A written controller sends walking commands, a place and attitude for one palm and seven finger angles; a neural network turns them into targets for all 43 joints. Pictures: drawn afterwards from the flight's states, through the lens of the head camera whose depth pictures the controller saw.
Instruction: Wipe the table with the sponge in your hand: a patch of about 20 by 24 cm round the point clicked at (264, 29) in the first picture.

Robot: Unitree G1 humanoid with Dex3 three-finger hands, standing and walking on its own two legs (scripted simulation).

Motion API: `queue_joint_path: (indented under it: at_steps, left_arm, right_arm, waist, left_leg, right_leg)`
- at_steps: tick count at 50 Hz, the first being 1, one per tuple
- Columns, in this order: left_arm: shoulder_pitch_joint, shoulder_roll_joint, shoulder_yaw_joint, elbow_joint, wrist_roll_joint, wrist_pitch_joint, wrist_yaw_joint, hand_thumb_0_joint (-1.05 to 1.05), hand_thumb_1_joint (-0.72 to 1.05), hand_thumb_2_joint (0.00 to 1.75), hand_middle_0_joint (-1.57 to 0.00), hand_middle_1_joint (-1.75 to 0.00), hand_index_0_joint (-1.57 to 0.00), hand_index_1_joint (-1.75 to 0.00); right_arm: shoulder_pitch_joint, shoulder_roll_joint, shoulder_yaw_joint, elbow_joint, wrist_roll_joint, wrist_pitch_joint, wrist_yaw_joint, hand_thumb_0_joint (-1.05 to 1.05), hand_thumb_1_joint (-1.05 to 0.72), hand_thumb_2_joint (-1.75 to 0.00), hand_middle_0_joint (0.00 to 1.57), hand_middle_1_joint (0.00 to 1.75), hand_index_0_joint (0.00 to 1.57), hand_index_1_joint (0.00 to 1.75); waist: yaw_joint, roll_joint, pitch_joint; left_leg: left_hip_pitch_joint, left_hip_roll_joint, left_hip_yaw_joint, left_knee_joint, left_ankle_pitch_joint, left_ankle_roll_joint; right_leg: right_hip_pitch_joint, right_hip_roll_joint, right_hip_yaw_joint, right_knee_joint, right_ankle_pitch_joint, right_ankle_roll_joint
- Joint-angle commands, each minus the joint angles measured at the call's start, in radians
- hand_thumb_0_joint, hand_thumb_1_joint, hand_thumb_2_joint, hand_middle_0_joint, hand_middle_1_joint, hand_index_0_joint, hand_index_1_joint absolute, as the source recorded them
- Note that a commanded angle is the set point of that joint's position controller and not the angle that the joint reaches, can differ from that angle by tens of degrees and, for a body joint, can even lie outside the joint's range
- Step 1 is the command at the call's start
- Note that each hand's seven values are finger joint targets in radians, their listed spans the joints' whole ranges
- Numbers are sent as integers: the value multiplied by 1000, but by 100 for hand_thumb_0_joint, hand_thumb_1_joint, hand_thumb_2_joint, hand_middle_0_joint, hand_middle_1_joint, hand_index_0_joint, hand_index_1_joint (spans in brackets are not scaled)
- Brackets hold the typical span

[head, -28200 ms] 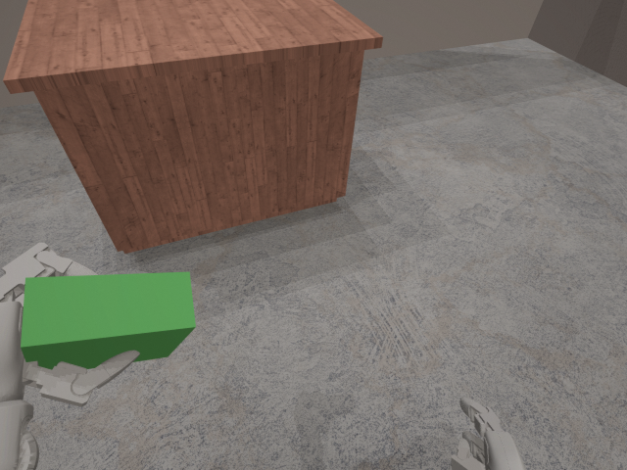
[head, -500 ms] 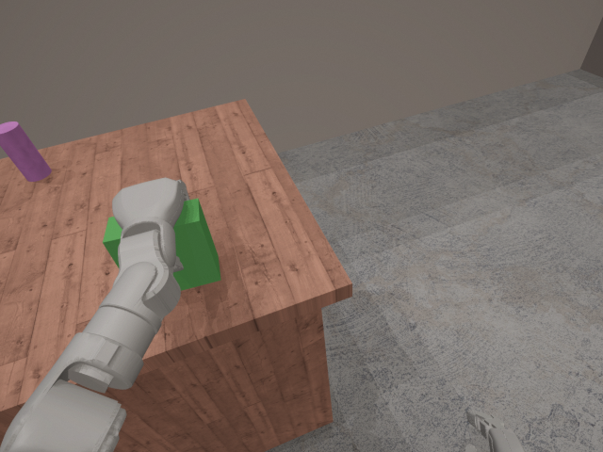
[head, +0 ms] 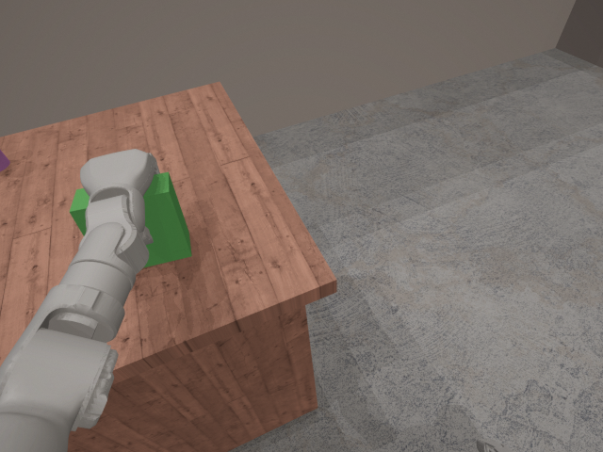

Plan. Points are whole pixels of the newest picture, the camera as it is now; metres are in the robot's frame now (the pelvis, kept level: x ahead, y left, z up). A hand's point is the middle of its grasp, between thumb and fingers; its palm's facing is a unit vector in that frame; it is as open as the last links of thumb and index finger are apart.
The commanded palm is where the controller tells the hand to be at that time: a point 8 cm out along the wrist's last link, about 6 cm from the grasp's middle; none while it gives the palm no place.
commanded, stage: wipe forward along the third lane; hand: left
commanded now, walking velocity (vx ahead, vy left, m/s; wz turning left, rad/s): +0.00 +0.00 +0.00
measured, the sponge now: (142, 235) +0.41 +0.26 +0.07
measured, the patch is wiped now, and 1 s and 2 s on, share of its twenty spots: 0.90 1.00 1.00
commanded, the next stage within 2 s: wipe back along the third lane in 0.54 s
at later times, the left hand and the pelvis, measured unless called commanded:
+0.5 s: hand (120, 190) +0.45 +0.29 +0.12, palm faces -0.08 -0.01 -1.00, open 9.8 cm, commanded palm +0.45 +0.30 +0.15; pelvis +0.01 +0.02 +0.00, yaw -1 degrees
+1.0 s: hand (114, 194) +0.45 +0.30 +0.12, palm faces +0.02 +0.00 -1.00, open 9.8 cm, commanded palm +0.42 +0.29 +0.15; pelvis +0.01 +0.05 +0.00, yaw -1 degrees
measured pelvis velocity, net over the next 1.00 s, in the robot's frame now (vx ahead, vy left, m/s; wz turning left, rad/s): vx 0.01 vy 0.05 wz -0.02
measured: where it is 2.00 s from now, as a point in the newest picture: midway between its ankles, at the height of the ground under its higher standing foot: outside the picture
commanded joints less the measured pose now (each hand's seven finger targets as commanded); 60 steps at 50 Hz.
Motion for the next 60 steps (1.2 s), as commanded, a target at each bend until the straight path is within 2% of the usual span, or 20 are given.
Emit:
queue_joint_path:
  at_steps: [1,3,5,9,15,18,22,26,32,34,36,41,44,46,49,50,53,55,57,60]
  left_arm:
    - [-317,265,62,-30,46,-5,39,0,10,130,-120,-160,-120,-160]
    - [-307,244,51,-3,47,-11,41,0,10,130,-120,-160,-120,-160]
    - [-313,284,85,-15,47,-19,39,0,10,130,-120,-160,-120,-160]
    - [-316,299,87,35,52,-25,44,0,10,130,-120,-160,-120,-160]
    - [-346,336,114,41,57,-40,40,0,10,130,-120,-160,-120,-160]
    - [-355,294,77,71,64,-43,46,0,10,130,-120,-160,-120,-160]
    - [-379,297,82,79,72,-51,54,0,10,130,-120,-160,-120,-160]
    - [-439,348,104,124,85,-48,64,0,10,130,-120,-160,-120,-160]
    - [-450,294,70,143,91,-54,78,0,10,130,-120,-160,-120,-160]
    - [-406,229,40,122,84,-58,79,0,10,130,-120,-160,-120,-160]
    - [-368,229,54,100,73,-59,82,0,10,130,-120,-160,-120,-160]
    - [-311,179,46,54,32,-22,102,0,10,130,-120,-160,-120,-160]
    - [-294,91,-11,3,12,22,107,0,10,130,-120,-160,-120,-160]
    - [-305,104,-6,-25,9,54,108,0,10,130,-120,-160,-120,-160]
    - [-292,97,-11,-25,-6,102,95,0,10,130,-120,-160,-120,-160]
    - [-291,130,18,-43,-7,113,90,0,10,130,-120,-160,-120,-160]
    - [-330,29,-78,-63,0,139,68,0,10,130,-120,-160,-120,-160]
    - [-280,46,-54,-114,1,145,54,0,10,130,-120,-160,-120,-160]
    - [-303,-5,-105,-137,10,147,44,0,10,130,-120,-160,-120,-160]
    - [-208,35,-53,-198,-4,146,34,0,10,130,-120,-160,-120,-160]
  right_arm:
    - [-56,-127,-34,-118,-6,-32,-7,0,-90,-90,20,30,20,30]
    - [-47,-127,-36,-114,-5,-33,-2,0,-90,-90,20,30,20,30]
    - [-43,-131,-40,-114,-8,-29,0,0,-90,-90,20,30,20,30]
    - [-26,-134,-40,-107,-5,-25,2,0,-90,-90,20,30,20,30]
    - [-9,-142,-49,-103,-8,-19,4,0,-90,-90,20,30,20,30]
    - [6,-141,-49,-100,-7,-19,7,0,-90,-90,20,30,20,30]
    - [21,-143,-56,-96,-10,-16,8,0,-90,-90,20,30,20,30]
    - [38,-150,-55,-81,-10,-13,6,0,-90,-90,20,30,20,30]
    - [59,-144,-61,-80,-15,-13,12,0,-90,-90,20,30,20,30]
    - [54,-136,-65,-91,-16,-14,19,0,-90,-90,20,30,20,30]
    - [52,-136,-67,-94,-18,-11,23,0,-90,-90,20,30,20,30]
    - [12,-134,-64,-101,-10,-9,32,0,-90,-90,20,30,20,30]
    - [-21,-126,-63,-108,-5,-12,40,0,-90,-90,20,30,20,30]
    - [-38,-128,-59,-106,-6,-9,42,0,-90,-90,20,30,20,30]
    - [-67,-126,-52,-110,-1,-5,39,0,-90,-90,20,30,20,30]
    - [-76,-131,-50,-108,-3,-1,37,0,-90,-90,20,30,20,30]
    - [-94,-119,-44,-120,2,-1,36,0,-90,-90,20,30,20,30]
    - [-112,-119,-42,-136,-1,3,37,0,-90,-90,20,30,20,30]
    - [-113,-113,-40,-140,-1,5,38,0,-90,-90,20,30,20,30]
    - [-133,-115,-38,-162,-4,7,40,0,-90,-90,20,30,20,30]
  waist:
    - [-8,-145,-207]
    - [-11,-153,-186]
    - [1,-142,-234]
    - [-11,-143,-197]
    - [-14,-124,-241]
    - [-28,-125,-213]
    - [-34,-117,-238]
    - [-46,-125,-222]
    - [-50,-85,-267]
    - [-37,-63,-275]
    - [-22,-63,-301]
    - [-8,-80,-249]
    - [-4,-70,-232]
    - [-2,-49,-246]
    - [0,-97,-219]
    - [12,-77,-230]
    - [-15,-82,-194]
    - [10,-63,-230]
    - [-9,-69,-238]
    - [22,-94,-274]
  left_leg:
    - [-3,-81,58,-10,157,62]
    - [-13,-81,58,-9,155,63]
    - [-7,-81,57,-8,195,61]
    - [-21,-80,61,-7,178,63]
    - [-15,-81,61,-3,228,62]
    - [-9,-78,63,-1,221,63]
    - [3,-78,62,5,238,63]
    - [-20,-77,54,-4,206,61]
    - [14,-71,52,14,253,57]
    - [38,-65,51,15,266,54]
    - [58,-61,45,15,298,52]
    - [62,-56,34,-9,280,48]
    - [87,-53,29,-19,266,46]
    - [102,-53,26,-22,282,43]
    - [85,-57,28,-35,235,46]
    - [89,-55,26,-40,250,43]
    - [110,-54,21,-42,232,44]
    - [124,-55,18,-39,272,41]
    - [148,-55,17,-25,292,41]
    - [143,-59,19,-15,338,42]
  right_leg:
    - [152,-36,83,-79,350,52]
    - [137,-34,79,-78,360,52]
    - [175,-34,82,-71,418,48]
    - [154,-32,77,-74,401,52]
    - [176,-31,74,-65,462,47]
    - [137,-26,59,-63,431,46]
    - [128,-23,53,-57,432,43]
    - [101,-22,50,-61,369,42]
    - [73,-14,38,-45,388,35]
    - [59,-10,29,-43,371,30]
    - [75,-6,27,-36,384,25]
    - [57,-2,13,-44,330,21]
    - [33,2,6,-56,284,18]
    - [45,3,6,-52,292,15]
    - [56,0,3,-65,261,19]
    - [66,-2,6,-64,270,14]
    - [27,-1,-4,-64,236,16]
    - [53,-3,1,-59,265,10]
    - [44,-1,-5,-44,282,11]
    - [101,-7,5,-37,353,9]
